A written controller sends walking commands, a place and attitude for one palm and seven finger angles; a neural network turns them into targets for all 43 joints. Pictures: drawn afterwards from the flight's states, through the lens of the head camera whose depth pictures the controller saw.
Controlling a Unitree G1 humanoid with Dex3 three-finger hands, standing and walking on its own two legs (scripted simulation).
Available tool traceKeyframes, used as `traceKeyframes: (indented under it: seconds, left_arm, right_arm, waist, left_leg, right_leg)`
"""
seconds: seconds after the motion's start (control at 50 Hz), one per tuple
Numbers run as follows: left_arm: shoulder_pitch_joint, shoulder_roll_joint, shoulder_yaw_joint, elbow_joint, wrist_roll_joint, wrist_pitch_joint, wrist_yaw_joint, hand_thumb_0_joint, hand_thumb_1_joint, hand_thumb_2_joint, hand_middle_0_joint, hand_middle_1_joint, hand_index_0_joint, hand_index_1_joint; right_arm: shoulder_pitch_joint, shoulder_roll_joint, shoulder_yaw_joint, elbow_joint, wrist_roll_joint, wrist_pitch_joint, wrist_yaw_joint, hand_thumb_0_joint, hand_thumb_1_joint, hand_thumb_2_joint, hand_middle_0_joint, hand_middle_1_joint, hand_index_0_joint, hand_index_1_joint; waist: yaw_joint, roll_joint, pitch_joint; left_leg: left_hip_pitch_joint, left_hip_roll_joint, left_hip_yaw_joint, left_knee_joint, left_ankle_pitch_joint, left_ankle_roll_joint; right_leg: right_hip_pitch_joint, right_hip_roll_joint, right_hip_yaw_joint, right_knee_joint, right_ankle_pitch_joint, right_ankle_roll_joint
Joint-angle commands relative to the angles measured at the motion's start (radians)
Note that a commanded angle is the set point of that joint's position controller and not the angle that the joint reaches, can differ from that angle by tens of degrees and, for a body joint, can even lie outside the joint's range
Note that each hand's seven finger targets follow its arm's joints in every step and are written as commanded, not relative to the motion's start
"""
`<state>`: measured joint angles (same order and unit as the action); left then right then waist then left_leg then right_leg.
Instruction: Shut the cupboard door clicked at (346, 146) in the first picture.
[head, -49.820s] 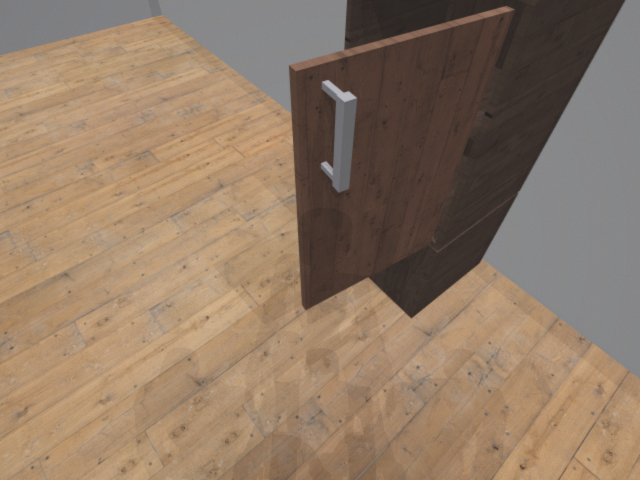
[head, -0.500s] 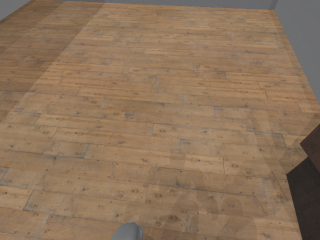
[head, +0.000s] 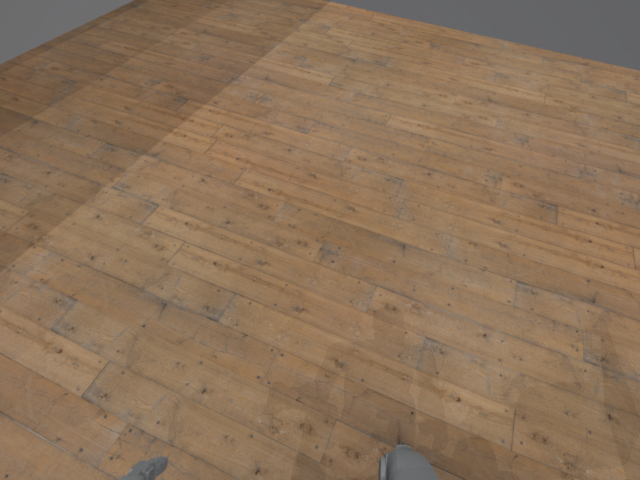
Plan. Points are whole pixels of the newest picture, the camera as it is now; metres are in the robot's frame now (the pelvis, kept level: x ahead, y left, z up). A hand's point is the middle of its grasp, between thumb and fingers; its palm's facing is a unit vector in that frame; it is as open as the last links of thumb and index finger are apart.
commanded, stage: turn to face it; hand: left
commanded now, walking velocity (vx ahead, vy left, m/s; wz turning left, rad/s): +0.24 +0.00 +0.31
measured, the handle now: out of the picture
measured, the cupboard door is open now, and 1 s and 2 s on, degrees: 18 18 18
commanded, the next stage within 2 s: none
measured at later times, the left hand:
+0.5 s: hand (231, 445) +0.19 +0.14 -0.16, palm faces +0.00 -0.97 -0.24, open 7.2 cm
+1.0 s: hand (249, 336) +0.36 +0.14 -0.16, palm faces -0.35 -0.90 -0.26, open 7.4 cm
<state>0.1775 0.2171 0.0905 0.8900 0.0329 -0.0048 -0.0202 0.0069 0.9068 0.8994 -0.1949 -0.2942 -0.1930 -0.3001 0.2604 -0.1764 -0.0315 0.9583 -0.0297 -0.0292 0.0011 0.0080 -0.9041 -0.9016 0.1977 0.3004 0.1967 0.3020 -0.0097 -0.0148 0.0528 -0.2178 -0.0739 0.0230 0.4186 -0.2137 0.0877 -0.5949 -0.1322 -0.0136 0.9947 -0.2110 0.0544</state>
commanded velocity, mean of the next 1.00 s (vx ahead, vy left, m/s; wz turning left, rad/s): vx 0.01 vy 0.00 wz -0.53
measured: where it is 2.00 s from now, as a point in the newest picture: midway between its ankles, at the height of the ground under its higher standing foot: outside the picture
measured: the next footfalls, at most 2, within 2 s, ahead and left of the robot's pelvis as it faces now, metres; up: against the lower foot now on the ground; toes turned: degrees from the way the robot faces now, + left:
right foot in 0.20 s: +0.20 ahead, -0.14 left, +0.00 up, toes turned -4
left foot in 0.64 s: +0.26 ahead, +0.08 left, +0.00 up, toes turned -10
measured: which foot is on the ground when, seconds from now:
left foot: down 0.00-0.22, up 0.24-0.62, down 0.64-1.00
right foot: up 0.00-0.18, down 0.20-0.64, up 0.66-1.00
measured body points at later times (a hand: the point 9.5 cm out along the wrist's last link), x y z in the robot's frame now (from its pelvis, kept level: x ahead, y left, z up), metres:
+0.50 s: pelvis +0.15 -0.05 +0.00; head +0.20 -0.06 +0.45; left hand +0.19 +0.19 -0.14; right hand +0.21 -0.29 -0.15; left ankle +0.18 +0.09 -0.69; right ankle +0.16 -0.14 -0.74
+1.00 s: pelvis +0.19 -0.03 -0.01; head +0.22 -0.05 +0.44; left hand +0.38 +0.19 -0.14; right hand +0.15 -0.29 -0.15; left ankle +0.22 +0.09 -0.74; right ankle +0.13 -0.14 -0.72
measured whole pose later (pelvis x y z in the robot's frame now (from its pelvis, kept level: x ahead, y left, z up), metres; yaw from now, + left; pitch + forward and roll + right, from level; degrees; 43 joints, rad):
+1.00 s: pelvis +0.19 -0.03 -0.01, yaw -24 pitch +0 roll -1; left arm 0.18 0.25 0.11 0.89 0.02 0.07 -0.03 0.01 0.91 0.90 -0.19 -0.29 -0.19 -0.30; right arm 0.20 -0.23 -0.05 0.91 -0.04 0.02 -0.02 0.01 -0.90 -0.90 0.20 0.30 0.20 0.30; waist 0.00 0.03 0.08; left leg -0.23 0.14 0.22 0.54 -0.30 -0.02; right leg -0.35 -0.03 -0.06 0.73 -0.38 0.03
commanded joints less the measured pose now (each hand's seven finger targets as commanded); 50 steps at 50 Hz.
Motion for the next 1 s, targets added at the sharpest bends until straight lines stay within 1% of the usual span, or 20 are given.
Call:
traceKeyframes:
  seconds: [0.0,0.08,0.14,0.16,0.18,0.2,0.22,0.24,0.3,0.34,0.44,0.52,0.58,0.6,0.62,0.64,0.66,0.74,0.92,0.98]
  left_arm:
    - [-0.021,0.047,-0.002,-0.073,-0.002,-0.01,-0.002,0.0,0.9,0.9,-0.2,-0.3,-0.2,-0.3]
    - [-0.057,0.043,-0.01,-0.09,-0.004,-0.024,0.001,0.0,0.9,0.9,-0.2,-0.3,-0.2,-0.3]
    - [0.08,0.035,-0.019,-0.019,-0.007,-0.036,0.014,0.0,0.9,0.9,-0.2,-0.3,-0.2,-0.3]
    - [0.164,0.076,-0.011,0.009,-0.006,-0.045,0.02,0.0,0.9,0.9,-0.2,-0.3,-0.2,-0.3]
    - [0.256,0.132,0.003,0.041,-0.001,-0.053,0.03,0.0,0.9,0.9,-0.2,-0.3,-0.2,-0.3]
    - [0.307,0.188,0.01,0.066,-0.003,-0.051,0.033,0.0,0.9,0.9,-0.2,-0.3,-0.2,-0.3]
    - [0.29,0.154,0.003,0.069,-0.014,-0.051,0.039,0.0,0.9,0.9,-0.2,-0.3,-0.2,-0.3]
    - [0.237,0.123,-0.003,0.07,-0.014,-0.054,0.044,0.0,0.9,0.9,-0.2,-0.3,-0.2,-0.3]
    - [0.141,0.087,-0.003,0.048,-0.016,-0.037,0.052,0.0,0.9,0.9,-0.2,-0.3,-0.2,-0.3]
    - [0.123,0.089,0.0,0.048,-0.016,-0.033,0.05,0.0,0.9,0.9,-0.2,-0.3,-0.2,-0.3]
    - [0.114,0.108,0.018,0.037,-0.008,-0.014,0.047,0.0,0.9,0.9,-0.2,-0.3,-0.2,-0.3]
    - [0.11,0.14,0.034,0.029,-0.006,0.001,0.042,0.0,0.9,0.9,-0.2,-0.3,-0.2,-0.3]
    - [0.065,0.133,0.036,0.012,-0.015,0.016,0.039,0.0,0.9,0.9,-0.2,-0.3,-0.2,-0.3]
    - [0.075,0.095,0.027,-0.002,-0.022,0.023,0.036,0.0,0.9,0.9,-0.2,-0.3,-0.2,-0.3]
    - [0.095,0.049,0.019,-0.013,-0.029,0.026,0.027,0.0,0.9,0.9,-0.2,-0.3,-0.2,-0.3]
    - [0.075,0.069,0.02,-0.029,-0.025,0.027,0.024,0.0,0.9,0.9,-0.2,-0.3,-0.2,-0.3]
    - [0.065,0.084,0.022,-0.045,-0.017,0.029,0.019,0.0,0.9,0.9,-0.2,-0.3,-0.2,-0.3]
    - [0.099,0.089,0.038,-0.02,-0.008,0.059,-0.005,0.0,0.9,0.9,-0.2,-0.3,-0.2,-0.3]
    - [0.006,0.061,0.014,-0.085,-0.01,0.051,-0.016,0.0,0.9,0.9,-0.2,-0.3,-0.2,-0.3]
    - [0.092,0.098,0.022,-0.065,-0.009,0.039,-0.013,0.0,0.9,0.9,-0.2,-0.3,-0.2,-0.3]
  right_arm:
    - [0.066,-0.154,-0.041,-0.028,0.005,-0.03,-0.017,0.0,-0.9,-0.9,0.2,0.3,0.2,0.3]
    - [0.1,-0.15,-0.042,0.002,0.003,-0.027,-0.021,0.0,-0.9,-0.9,0.2,0.3,0.2,0.3]
    - [0.116,-0.119,-0.03,0.04,0.009,-0.023,-0.031,0.0,-0.9,-0.9,0.2,0.3,0.2,0.3]
    - [0.129,-0.099,-0.027,0.048,0.016,-0.025,-0.027,0.0,-0.9,-0.9,0.2,0.3,0.2,0.3]
    - [0.146,-0.066,-0.022,0.042,0.02,-0.031,-0.024,0.0,-0.9,-0.9,0.2,0.3,0.2,0.3]
    - [0.19,-0.051,-0.022,0.034,0.022,-0.027,-0.026,0.0,-0.9,-0.9,0.2,0.3,0.2,0.3]
    - [0.156,-0.064,-0.019,0.035,0.018,-0.017,-0.034,0.0,-0.9,-0.9,0.2,0.3,0.2,0.3]
    - [0.131,-0.067,-0.019,0.041,0.017,-0.012,-0.035,0.0,-0.9,-0.9,0.2,0.3,0.2,0.3]
    - [0.048,-0.045,-0.015,0.03,0.021,0.011,-0.029,0.0,-0.9,-0.9,0.2,0.3,0.2,0.3]
    - [0.043,-0.027,-0.014,0.025,0.017,0.032,-0.026,0.0,-0.9,-0.9,0.2,0.3,0.2,0.3]
    - [-0.025,-0.046,-0.027,-0.028,0.013,0.049,-0.024,0.0,-0.9,-0.9,0.2,0.3,0.2,0.3]
    - [-0.082,-0.066,-0.03,-0.069,0.021,0.038,-0.029,0.0,-0.9,-0.9,0.2,0.3,0.2,0.3]
    - [-0.017,-0.091,-0.035,-0.059,0.024,0.025,-0.037,0.0,-0.9,-0.9,0.2,0.3,0.2,0.3]
    - [0.003,-0.138,-0.041,-0.055,0.018,0.017,-0.043,0.0,-0.9,-0.9,0.2,0.3,0.2,0.3]
    - [0.014,-0.23,-0.057,-0.069,0.005,0.012,-0.046,0.0,-0.9,-0.9,0.2,0.3,0.2,0.3]
    - [0.029,-0.255,-0.062,-0.082,-0.002,0.02,-0.049,0.0,-0.9,-0.9,0.2,0.3,0.2,0.3]
    - [-0.006,-0.245,-0.057,-0.103,-0.002,0.025,-0.05,0.0,-0.9,-0.9,0.2,0.3,0.2,0.3]
    - [-0.118,-0.193,-0.036,-0.138,-0.005,0.022,-0.052,0.0,-0.9,-0.9,0.2,0.3,0.2,0.3]
    - [-0.028,-0.24,-0.066,-0.1,-0.004,0.029,-0.036,0.0,-0.9,-0.9,0.2,0.3,0.2,0.3]
    - [-0.063,-0.249,-0.071,-0.109,0.005,0.034,-0.028,0.0,-0.9,-0.9,0.2,0.3,0.2,0.3]
  waist:
    - [-0.017,0.074,0.013]
    - [-0.027,0.098,-0.008]
    - [0.027,0.068,-0.061]
    - [0.058,0.007,-0.098]
    - [0.085,-0.124,-0.164]
    - [0.074,-0.244,-0.194]
    - [0.073,-0.206,-0.163]
    - [0.054,-0.253,-0.146]
    - [0.019,-0.071,-0.102]
    - [0.001,-0.061,-0.106]
    - [0.007,-0.09,-0.106]
    - [0.019,-0.123,-0.114]
    - [-0.025,-0.108,-0.102]
    - [-0.027,0.007,-0.108]
    - [-0.027,0.245,-0.106]
    - [-0.04,0.271,-0.09]
    - [-0.021,0.159,-0.04]
    - [0.036,0.193,-0.026]
    - [-0.017,0.231,-0.084]
    - [0.041,0.17,-0.114]
  left_leg:
    - [0.021,0.272,-0.258,-0.236,-0.008,0.127]
    - [0.099,0.27,-0.234,-0.135,0.231,0.116]
    - [0.078,0.223,-0.138,0.014,0.331,0.044]
    - [0.011,0.186,-0.102,0.116,0.292,0.008]
    - [-0.156,0.104,-0.034,0.297,0.087,-0.035]
    - [-0.254,0.006,0.039,0.521,-0.371,-0.073]
    - [-0.29,0.054,-0.02,0.627,-0.434,-0.081]
    - [-0.303,0.087,-0.047,0.666,-0.385,-0.09]
    - [-0.272,0.119,-0.021,0.637,-0.259,-0.12]
    - [-0.242,0.118,-0.007,0.608,-0.198,-0.135]
    - [-0.242,0.112,-0.008,0.484,-0.152,-0.149]
    - [-0.167,0.097,-0.019,0.314,-0.161,-0.146]
    - [0.067,0.096,-0.015,0.058,-0.002,-0.141]
    - [0.177,0.188,-0.086,-0.039,0.02,-0.118]
    - [0.232,0.409,-0.32,-0.104,0.103,-0.029]
    - [0.164,0.541,-0.398,-0.149,0.159,0.071]
    - [0.058,0.546,-0.359,-0.151,0.122,0.105]
    - [0.02,0.412,-0.118,-0.144,0.192,0.053]
    - [0.118,0.432,0.035,-0.013,0.372,0.041]
    - [0.033,0.391,0.108,0.147,0.297,-0.038]
  right_leg:
    - [0.017,0.013,-0.004,-0.162,0.057,0.007]
    - [0.105,0.067,-0.04,-0.333,0.027,-0.003]
    - [0.366,0.104,-0.063,-0.514,0.143,-0.037]
    - [0.516,0.071,0.008,-0.543,0.228,-0.058]
    - [0.708,-0.085,0.215,-0.538,0.426,-0.133]
    - [0.77,-0.277,0.406,-0.612,0.6,-0.261]
    - [0.731,-0.276,0.421,-0.635,0.709,-0.316]
    - [0.683,-0.236,0.405,-0.64,0.76,-0.317]
    - [0.551,-0.146,0.233,-0.645,0.787,-0.278]
    - [0.486,-0.114,0.197,-0.665,0.712,-0.256]
    - [0.446,-0.085,0.255,-0.684,0.462,-0.247]
    - [0.429,-0.08,0.325,-0.637,0.41,-0.24]
    - [0.273,-0.018,0.316,-0.568,0.256,-0.167]
    - [0.164,0.065,0.266,-0.501,0.092,-0.125]
    - [0.029,0.2,0.137,-0.335,-0.212,-0.067]
    - [0.034,0.19,0.049,-0.102,-0.414,-0.042]
    - [0.063,0.139,0.066,0.005,-0.378,-0.036]
    - [0.056,0.106,0.034,0.147,-0.239,-0.006]
    - [0.208,0.119,-0.081,-0.243,-0.202,-0.019]
    - [0.408,0.126,-0.091,-0.498,0.025,-0.046]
